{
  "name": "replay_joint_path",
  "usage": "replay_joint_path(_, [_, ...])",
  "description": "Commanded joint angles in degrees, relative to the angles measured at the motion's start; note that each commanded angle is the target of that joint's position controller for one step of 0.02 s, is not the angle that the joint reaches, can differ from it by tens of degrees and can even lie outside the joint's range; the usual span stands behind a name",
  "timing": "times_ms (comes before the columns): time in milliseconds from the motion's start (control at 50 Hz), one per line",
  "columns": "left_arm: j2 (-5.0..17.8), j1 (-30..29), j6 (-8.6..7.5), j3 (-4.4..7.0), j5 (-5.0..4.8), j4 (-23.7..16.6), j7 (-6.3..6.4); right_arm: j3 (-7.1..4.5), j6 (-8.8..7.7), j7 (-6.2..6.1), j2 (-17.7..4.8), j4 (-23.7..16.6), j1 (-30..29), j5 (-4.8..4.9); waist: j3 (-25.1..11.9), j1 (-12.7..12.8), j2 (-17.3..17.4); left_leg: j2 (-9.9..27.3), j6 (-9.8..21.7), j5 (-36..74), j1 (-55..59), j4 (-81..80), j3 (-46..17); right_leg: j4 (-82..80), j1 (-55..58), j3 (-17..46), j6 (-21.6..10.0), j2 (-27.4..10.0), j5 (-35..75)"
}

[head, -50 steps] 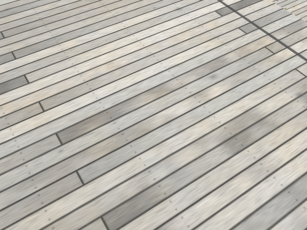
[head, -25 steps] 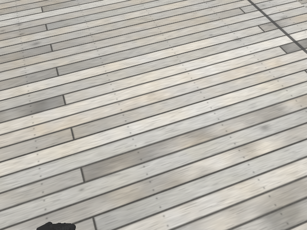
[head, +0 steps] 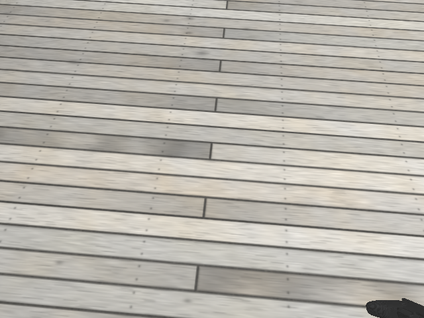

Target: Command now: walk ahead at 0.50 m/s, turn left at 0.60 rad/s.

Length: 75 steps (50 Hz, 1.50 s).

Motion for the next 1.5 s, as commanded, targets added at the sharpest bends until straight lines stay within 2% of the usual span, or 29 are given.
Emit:
replay_joint_path(20, [8.23,-8.0,-1.34,1.54,0.69,-10.81,-0.68,-5.42,0.39,-2.09,-16.13,1.24,20.31,1.94,-17.19,-10.76,5.54,20.74,13.69,-1.1,45.1,-19.22,-41.72,36.09,-40.82,13.5,-0.74,4.52,-1.22])
replay_joint_path(60, [6.11,-6.98,-2.11,0.65,0.02,-9.78,-0.63,-3.78,-0.1,-2.9,-10.21,2.5,15.72,2.13,-6.21,-5.42,0.82,16.09,9.96,12.96,30.08,-19.16,-27.92,26.3,-36.61,13.68,-1.39,0.13,6.18])
replay_joint_path(100, [6.12,-4.11,-0.35,0.64,1.66,-8.85,-0.71,-2.77,-0.89,-2.96,-7.62,1.93,11.87,2.56,-5.16,-1.66,2.01,11.64,8.25,18.54,21.76,-20.81,-22.19,21.31,-29.51,14.02,-0.39,-0.77,6.57])
replay_joint_path(200, [4.54,-10.0,1.56,0.35,1.69,-10.78,-1.27,-3.2,-2.27,-2.56,-9.09,3.59,16.14,2.57,-2.98,-2.65,2.1,8.8,8.47,15.07,18.27,-24.52,-21.3,11.83,-32.25,12.61,1.5,0.31,13.88])
replay_joint_path(380, [3.64,-24.72,-0.04,-0.57,0.77,-14.78,-2.19,-2.55,-3.0,-3.37,-8.32,7.75,25.18,2.13,-0.35,-8.59,3.36,10.36,4.95,23.96,28.92,-22.01,-21.05,-9.03,-32.87,11.26,-1.46,3.83,25.54])
replay_joint_path(440, [5.07,-20.52,-0.59,0.01,0.7,-13.88,-1.88,-2.57,-3.14,-3.9,-9.59,8.19,22.99,1.85,-0.42,-5.58,4.33,11.44,2.69,32.94,29.26,-18.5,-20.82,-13.93,-23.63,10.83,-4.4,6.32,20.15])
replay_joint_path(480, [7.12,-7.8,-1.3,1.2,0.74,-9.81,-0.7,-2.48,-3.29,-3.72,-10.12,8.74,21.46,1.8,-6.57,0.52,2.62,8.15,0.73,44.02,27.75,-3.81,-17.35,-18.36,-7.26,9.47,-6.81,9.09,18.39])
replay_joint_path(500, [10.06,1.2,-1.84,2.04,1.57,-8.42,0.19,-1.77,-3.61,-3.48,-8.03,7.85,21.31,1.96,-12.91,4.37,-0.51,5.52,-0.33,31.98,19.63,10.34,-15.5,-19.42,6.28,18.49,-9.48,0.42,13.57])
replay_joint_path(520, [16.87,6.11,-1.58,3.87,2.41,-7.82,0.39,-0.95,-3.6,-3.22,-3.32,6.81,28.19,4.0,-20.9,2.53,-14.16,-4.98,-3.47,-1.93,2.13,32.07,-9.65,-23.35,21.28,46.16,-17.7,-15.42,7.69])
replay_joint_path(540, [12.85,2.9,-0.9,3.15,0.59,-7.23,-0.32,-1.25,-3.52,-3.46,-6.6,7.72,26.61,1.82,-17.44,0.97,-9.86,-4.72,-2.74,-18.01,-4.94,36.82,-12.76,-29.59,17.0,56.05,-18.18,-16.27,5.91])
replay_joint_path(560, [9.02,-2.53,-0.75,2.26,-0.14,-7.93,-0.53,-1.44,-3.29,-3.23,-6.92,7.38,22.31,1.34,-8.34,-0.93,-4.35,-1.36,-2.62,-13.64,-6.71,37.42,-13.13,-30.03,8.39,47.01,-17.51,-14.46,3.34])
replay_joint_path(600, [4.78,-6.39,-1.26,1.06,0.19,-7.41,-0.71,-0.92,-2.99,-2.4,-5.58,6.59,17.58,1.05,-2.5,-2.44,-2.1,2.46,-2.77,-9.36,-5.08,31.72,-11.33,-32.87,-1.09,34.49,-14.8,-9.01,11.33])
replay_joint_path(720, [5.32,-3.32,-3.47,0.72,-0.68,-2.83,-1.1,0.32,-1.41,-1.76,-2.35,6.7,15.19,0.45,-1.62,-4.91,-3.7,4.28,-6.56,-4.34,-3.0,20.56,-5.78,-33.43,-4.56,18.22,-14.5,-4.6,54.33])
replay_joint_path(800, [5.07,-2.24,-2.68,0.28,-0.82,-0.74,-1.05,1.67,-1.56,-1.79,-0.23,6.0,8.43,1.28,-3.68,-2.82,-6.36,2.89,-7.21,4.91,3.41,5.02,-1.79,-31.14,-4.08,11.58,-11.46,-0.51,61.37])
replay_joint_path(900, [5.53,-1.05,-1.51,0.29,-0.95,1.65,-0.16,1.4,-2.02,-3.06,-1.67,7.61,8.05,1.05,-3.84,-2.78,-5.42,2.02,-4.84,6.19,8.85,-4.7,-2.97,-24.58,-0.11,14.75,-9.94,-3.32,55.61])
replay_joint_path(940, [4.89,-0.3,-1.32,0.04,-1.38,2.35,0.13,0.8,-3.37,-3.83,-3.55,10.0,13.48,0.13,-5.35,-5.17,-0.83,4.3,-3.29,19.72,19.66,-14.13,-5.64,-15.6,-2.58,15.63,-7.28,-0.17,46.84])
replay_joint_path(960, [2.89,2.46,-1.57,-0.57,-1.44,1.19,0.35,0.06,-4.0,-4.24,-7.51,10.36,17.37,-0.48,-11.06,-4.64,5.82,15.56,-0.86,47.24,30.63,-9.3,-14.0,-7.48,-8.47,14.08,-5.55,2.78,27.2])
replay_joint_path(980, [-0.94,9.04,-0.44,-1.41,-3.19,2.3,0.82,-0.6,-2.99,-4.42,-8.48,10.25,17.89,1.05,-19.24,-3.85,14.08,26.42,9.15,59.44,37.45,-8.26,-23.96,4.95,-14.14,11.85,-4.76,9.16,-5.33])
replay_joint_path(1000, [4.02,4.92,1.17,-0.04,-2.02,2.65,1.39,-0.31,-2.26,-4.23,-6.62,9.56,17.32,2.81,-18.33,-5.73,8.92,26.16,11.11,51.53,33.65,-10.75,-25.02,12.21,-17.13,13.93,-4.61,10.27,-13.71])
replay_joint_path(1060, [3.75,-1.93,2.97,1.04,-0.08,1.17,0.75,0.28,-1.19,-5.66,-4.12,8.63,9.84,2.33,-6.71,-2.67,5.19,20.34,7.02,31.07,20.58,-18.67,-15.57,17.33,-21.04,14.91,-3.03,6.72,-4.85])
replay_joint_path(1220, [1.46,-4.78,6.47,1.12,0.22,-1.22,-0.11,-0.69,0.02,-6.06,-4.64,8.57,6.56,1.16,-6.6,-2.1,7.96,18.16,5.76,3.49,12.32,-22.41,-5.94,6.58,-16.6,10.54,-1.43,5.48,1.46])
replay_joint_path(1340, [2.51,-3.94,6.31,1.38,-0.14,-3.62,-1.55,-2.23,1.58,-5.48,-7.9,8.56,5.29,1.4,-7.29,-1.15,6.37,20.38,2.37,-5.03,9.91,-18.56,-3.66,-8.23,-7.91,7.41,-5.14,6.48,4.41])
replay_joint_path(1360, [3.03,-2.24,5.95,1.59,0.01,-3.22,-1.63,-2.4,1.93,-5.46,-7.72,8.71,5.46,1.46,-6.25,-0.37,4.03,19.24,-0.36,-7.03,6.98,-14.99,-1.52,-14.67,-4.38,8.58,-6.33,6.94,7.04])
replay_joint_path(1380, [5.2,-1.65,5.34,2.07,0.44,-3.46,-1.41,-2.4,2.54,-5.1,-6.03,9.35,7.83,1.26,-3.59,-0.45,-4.59,15.47,-4.62,-12.6,3.16,-5.53,2.75,-25.91,-4.02,18.04,-7.83,2.37,6.53])
replay_joint_path(1400, [13.27,-3.43,5.03,3.68,0.45,-6.05,-0.79,-1.37,2.99,-4.96,-1.55,6.41,8.54,1.72,-0.61,-1.91,-20.23,4.13,-9.72,-25.12,-9.18,7.62,6.78,-33.83,-4.98,43.55,-13.35,-14.2,10.65])
replay_joint_path(1420, [14.56,-1.15,5.12,4.5,1.07,-5.1,0.29,-1.62,3.51,-5.51,-3.66,5.09,1.72,0.88,2.46,1.33,-13.5,2.89,-9.52,-23.43,-8.43,17.63,-2.49,-35.88,-12.78,43.48,-17.67,-14.97,12.99])
replay_joint_path(1440, [12.06,-4.02,5.04,3.91,0.79,-5.12,1.06,-1.64,3.58,-5.19,-3.3,5.13,2.21,1.72,2.55,-1.63,-9.24,3.77,-9.2,-17.54,-6.43,20.68,-5.52,-34.53,-14.6,37.45,-16.64,-10.71,11.21])
replay_joint_path(1460, [9.95,-8.37,5.04,3.35,0.22,-6.0,1.15,-1.87,3.18,-4.76,-3.79,6.17,4.06,2.2,2.43,-3.89,-7.18,3.83,-8.75,-12.18,-5.56,20.89,-6.21,-33.6,-14.49,32.78,-14.33,-6.58,10.6])
replay_joint_path(1500, [8.04,-11.71,4.64,2.94,-0.36,-7.76,0.77,-2.45,2.58,-4.25,-5.06,8.17,7.5,0.91,-1.62,-4.75,-7.15,2.73,-8.49,-8.5,-5.18,23.82,-5.62,-30.77,-9.18,28.62,-13.54,-2.71,20.84])
Keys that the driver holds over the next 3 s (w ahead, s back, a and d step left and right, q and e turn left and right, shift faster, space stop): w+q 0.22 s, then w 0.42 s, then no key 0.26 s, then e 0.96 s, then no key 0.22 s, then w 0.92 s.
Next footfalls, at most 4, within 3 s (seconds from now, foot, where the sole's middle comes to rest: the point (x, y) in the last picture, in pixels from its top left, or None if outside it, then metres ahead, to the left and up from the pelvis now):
0.50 right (246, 308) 0.47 -0.06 -0.75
0.94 left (177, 256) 0.62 0.17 -0.75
1.38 right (242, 282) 0.55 -0.05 -0.75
1.88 left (183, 270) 0.57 0.14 -0.75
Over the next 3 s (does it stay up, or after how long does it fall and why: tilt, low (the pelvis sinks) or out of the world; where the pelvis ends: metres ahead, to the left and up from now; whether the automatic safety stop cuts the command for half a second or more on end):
stays up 0.84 -0.02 0.03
